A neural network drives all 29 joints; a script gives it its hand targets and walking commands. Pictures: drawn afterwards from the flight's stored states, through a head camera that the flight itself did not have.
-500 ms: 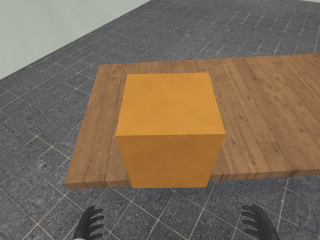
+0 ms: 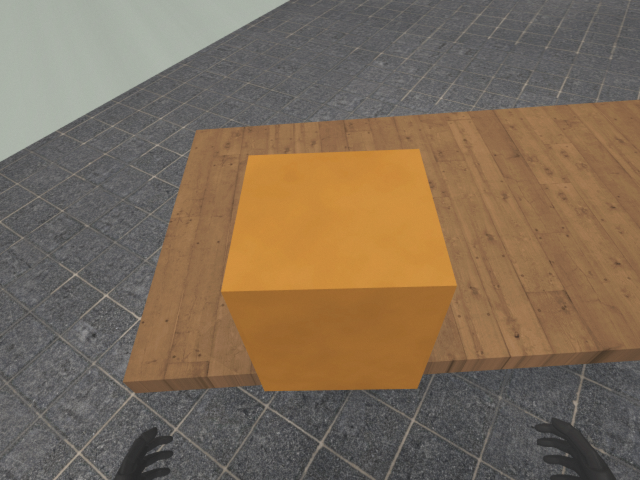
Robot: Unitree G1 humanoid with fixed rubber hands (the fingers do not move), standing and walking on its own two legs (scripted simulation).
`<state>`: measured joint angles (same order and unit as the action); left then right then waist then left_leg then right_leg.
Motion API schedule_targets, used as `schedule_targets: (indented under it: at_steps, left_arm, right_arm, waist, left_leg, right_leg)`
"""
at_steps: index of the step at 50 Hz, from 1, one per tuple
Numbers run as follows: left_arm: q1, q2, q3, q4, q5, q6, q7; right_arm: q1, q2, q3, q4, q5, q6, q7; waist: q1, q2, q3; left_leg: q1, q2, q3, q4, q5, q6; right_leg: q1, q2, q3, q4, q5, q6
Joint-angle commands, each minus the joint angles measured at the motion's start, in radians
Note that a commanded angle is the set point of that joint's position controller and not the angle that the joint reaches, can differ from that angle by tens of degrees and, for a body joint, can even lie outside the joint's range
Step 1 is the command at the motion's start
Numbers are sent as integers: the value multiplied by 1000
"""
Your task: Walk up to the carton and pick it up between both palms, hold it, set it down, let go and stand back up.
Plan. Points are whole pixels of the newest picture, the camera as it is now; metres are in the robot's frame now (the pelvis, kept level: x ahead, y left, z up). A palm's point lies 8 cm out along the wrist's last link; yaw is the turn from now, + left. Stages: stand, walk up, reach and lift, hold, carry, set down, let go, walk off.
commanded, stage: stand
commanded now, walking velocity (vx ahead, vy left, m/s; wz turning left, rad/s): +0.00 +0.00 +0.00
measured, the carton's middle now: (336, 277) +0.34 +0.00 +0.06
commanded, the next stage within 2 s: none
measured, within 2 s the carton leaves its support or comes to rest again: neither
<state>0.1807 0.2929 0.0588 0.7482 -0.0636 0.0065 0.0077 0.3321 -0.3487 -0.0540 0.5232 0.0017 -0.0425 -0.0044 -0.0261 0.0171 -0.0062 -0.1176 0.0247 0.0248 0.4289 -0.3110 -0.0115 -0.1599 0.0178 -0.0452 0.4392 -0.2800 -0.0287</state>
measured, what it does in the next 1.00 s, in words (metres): stands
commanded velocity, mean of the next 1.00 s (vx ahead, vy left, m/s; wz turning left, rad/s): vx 0.00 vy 0.00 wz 0.00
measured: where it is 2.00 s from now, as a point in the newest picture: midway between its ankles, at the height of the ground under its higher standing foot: outside the picture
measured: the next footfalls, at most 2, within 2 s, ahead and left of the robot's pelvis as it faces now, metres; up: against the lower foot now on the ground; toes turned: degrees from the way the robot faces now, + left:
none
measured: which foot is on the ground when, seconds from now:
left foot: down 0.00-1.00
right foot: down 0.00-1.00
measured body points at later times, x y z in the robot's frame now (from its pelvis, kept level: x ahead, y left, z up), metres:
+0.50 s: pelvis +0.00 +0.00 +0.00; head +0.00 -0.01 +0.45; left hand +0.13 +0.28 -0.10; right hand +0.12 -0.29 -0.08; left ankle -0.05 +0.12 -0.74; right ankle -0.03 -0.10 -0.74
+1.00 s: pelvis -0.02 +0.00 +0.00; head -0.04 -0.01 +0.45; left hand +0.11 +0.28 -0.10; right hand +0.08 -0.30 -0.09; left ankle -0.05 +0.12 -0.74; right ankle -0.03 -0.10 -0.74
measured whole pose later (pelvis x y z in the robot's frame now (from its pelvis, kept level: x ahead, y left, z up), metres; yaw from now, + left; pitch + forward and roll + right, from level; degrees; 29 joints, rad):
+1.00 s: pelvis -0.02 +0.00 +0.00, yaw +0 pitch -2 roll +0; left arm 0.14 0.29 0.06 0.91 -0.06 -0.01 0.01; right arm 0.33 -0.35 -0.05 0.62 0.00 -0.04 -0.01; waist -0.03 0.03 -0.01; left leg -0.12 0.03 0.02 0.43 -0.28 -0.01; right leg -0.16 0.02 -0.05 0.44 -0.25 -0.03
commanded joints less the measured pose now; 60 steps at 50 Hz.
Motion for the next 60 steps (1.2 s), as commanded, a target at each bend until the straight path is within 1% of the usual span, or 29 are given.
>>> schedule_targets:
  at_steps: [1, 3, 4, 5, 8, 9, 15, 16, 17, 18, 19, 21, 24, 26, 30, 35, 36, 39, 40, 43, 44, 45, 46, 49, 53, 56, 57, 58, 60]
  left_arm:
    - [-55, 241, 33, -62, 107, -43, -10]
    - [-60, 241, 38, -53, 110, -42, -11]
    - [-30, 240, 33, -46, 104, -42, -5]
    - [-55, 231, 24, -38, 108, -44, -4]
    - [-37, 250, 39, -31, 108, -47, -5]
    - [-63, 232, 30, -31, 109, -51, 0]
    - [-44, 236, 24, 3, 108, -51, -8]
    - [-72, 256, 33, -1, 108, -58, -6]
    - [-83, 261, 37, -7, 112, -55, -12]
    - [-94, 229, 29, -2, 109, -52, -15]
    - [-59, 237, 28, 3, 105, -51, -9]
    - [-69, 223, 16, 11, 103, -52, -14]
    - [-108, 246, 30, 18, 106, -48, -7]
    - [-115, 231, 21, 17, 106, -51, -5]
    - [-105, 258, 34, 35, 111, -52, -11]
    - [-96, 254, 25, 58, 107, -49, -9]
    - [-113, 240, 23, 56, 106, -52, -13]
    - [-89, 245, 22, 71, 98, -52, -5]
    - [-107, 246, 17, 76, 102, -55, -4]
    - [-103, 227, 16, 78, 99, -48, -9]
    - [-112, 246, 12, 83, 98, -54, -4]
    - [-122, 231, 11, 88, 102, -57, -9]
    - [-107, 242, 13, 90, 100, -54, -12]
    - [-107, 253, 18, 110, 106, -54, -6]
    - [-122, 232, 12, 115, 103, -54, -8]
    - [-128, 235, 5, 121, 100, -52, -13]
    - [-109, 234, 9, 129, 92, -53, -10]
    - [-126, 238, 6, 133, 97, -54, -13]
    - [-128, 244, 13, 132, 102, -56, -11]
  right_arm:
    - [-48, -192, -40, 29, -31, -9, -14]
    - [-20, -182, -41, 35, -31, 1, -18]
    - [-39, -177, -42, 27, -34, 4, -17]
    - [-33, -175, -37, 33, -30, 4, -15]
    - [-17, -197, -42, 41, -32, -2, -18]
    - [-26, -190, -37, 49, -36, 0, -24]
    - [-20, -183, -31, 58, -28, -2, -21]
    - [-24, -185, -24, 64, -35, -5, -15]
    - [-45, -202, -39, 61, -40, -5, -14]
    - [-30, -205, -32, 63, -40, -2, -17]
    - [-46, -178, -29, 55, -36, -3, -11]
    - [-30, -218, -37, 80, -33, -6, -14]
    - [-36, -189, -26, 80, -29, -3, -17]
    - [-52, -189, -28, 81, -30, -8, -22]
    - [-67, -201, -35, 93, -34, -5, -19]
    - [-55, -165, -20, 106, -29, -5, -15]
    - [-57, -189, -21, 117, -31, -7, -20]
    - [-65, -187, -29, 113, -30, 0, -13]
    - [-62, -200, -33, 118, -26, -9, -11]
    - [-33, -204, -22, 148, -36, -7, -15]
    - [-57, -182, -21, 134, -33, -7, -11]
    - [-76, -185, -24, 136, -31, -6, -12]
    - [-46, -197, -26, 141, -32, -7, -15]
    - [-50, -200, -23, 154, -33, -9, -13]
    - [-65, -202, -18, 171, -41, -6, -16]
    - [-78, -208, -22, 188, -38, -9, -18]
    - [-64, -201, -21, 191, -34, -6, -19]
    - [-60, -210, -23, 189, -32, -12, -17]
    - [-70, -203, -20, 198, -30, -14, -14]
  waist:
    - [22, 12, -33]
    - [16, 2, -84]
    - [41, -7, -64]
    - [21, -31, -55]
    - [26, 31, -81]
    - [23, -5, -50]
    - [22, 8, -34]
    - [24, 38, 0]
    - [30, -3, -10]
    - [21, 55, -18]
    - [30, 9, -34]
    - [37, 50, -57]
    - [17, -40, -53]
    - [23, 11, 9]
    - [37, 17, -24]
    - [19, 0, 2]
    - [20, 32, -27]
    - [34, 2, -10]
    - [19, -31, 4]
    - [23, -25, 13]
    - [18, 20, 3]
    - [28, -22, 23]
    - [27, 9, 24]
    - [17, -19, 33]
    - [29, 20, 51]
    - [30, -15, 27]
    - [28, 22, 41]
    - [24, -20, 52]
    - [24, 1, 43]
  left_leg:
    - [-8, 95, -75, 2, 426, 47]
    - [12, 93, -66, 16, 498, 42]
    - [11, 95, -61, 21, 491, 44]
    - [28, 89, -59, 11, 491, 42]
    - [19, 85, -56, 16, 502, 39]
    - [10, 93, -64, 4, 478, 34]
    - [20, 103, -75, -10, 412, 49]
    - [-5, 95, -62, -28, 358, 38]
    - [-1, 97, -62, -37, 360, 43]
    - [1, 98, -51, -19, 395, 44]
    - [23, 91, -68, -35, 390, 40]
    - [24, 96, -65, -23, 429, 38]
    - [32, 101, -69, -40, 382, 40]
    - [11, 107, -74, -48, 391, 41]
    - [8, 101, -66, -46, 384, 43]
    - [8, 109, -71, -49, 383, 43]
    - [16, 109, -79, -48, 370, 43]
    - [-12, 105, -83, -58, 343, 42]
    - [-7, 101, -90, -71, 296, 43]
    - [8, 110, -93, -72, 330, 42]
    - [15, 103, -86, -81, 302, 41]
    - [-2, 106, -87, -78, 294, 41]
    - [-11, 100, -80, -80, 262, 38]
    - [-13, 102, -98, -97, 257, 39]
    - [-45, 105, -89, -96, 221, 44]
    - [-21, 101, -98, -102, 231, 45]
    - [-34, 104, -88, -108, 228, 44]
    - [-35, 102, -102, -107, 233, 41]
    - [-31, 106, -106, -113, 201, 40]
  right_leg:
    - [66, -127, 121, -8, 498, -28]
    - [94, -122, 110, 14, 542, -25]
    - [80, -124, 112, 8, 550, -30]
    - [61, -127, 111, -4, 588, -22]
    - [92, -123, 107, 1, 562, -20]
    - [68, -132, 110, -19, 560, -24]
    - [63, -138, 135, -43, 483, -33]
    - [46, -148, 146, -56, 449, -28]
    - [53, -132, 131, -34, 429, -32]
    - [54, -140, 131, -32, 468, -27]
    - [47, -128, 118, -45, 440, -16]
    - [71, -118, 114, -36, 429, -20]
    - [47, -125, 112, -48, 430, -16]
    - [16, -129, 129, -54, 434, -20]
    - [80, -129, 137, -63, 430, -20]
    - [45, -132, 134, -66, 435, -26]
    - [63, -136, 139, -65, 408, -17]
    - [70, -146, 136, -78, 406, -26]
    - [59, -144, 149, -85, 384, -28]
    - [36, -133, 140, -87, 357, -23]
    - [35, -135, 143, -91, 325, -19]
    - [15, -133, 147, -104, 333, -20]
    - [29, -137, 143, -107, 307, -16]
    - [15, -127, 136, -98, 301, -17]
    - [34, -130, 156, -109, 287, -16]
    - [36, -130, 149, -107, 281, -11]
    - [22, -138, 160, -110, 275, -22]
    - [16, -127, 151, -104, 246, -23]
    - [19, -132, 163, -115, 229, -23]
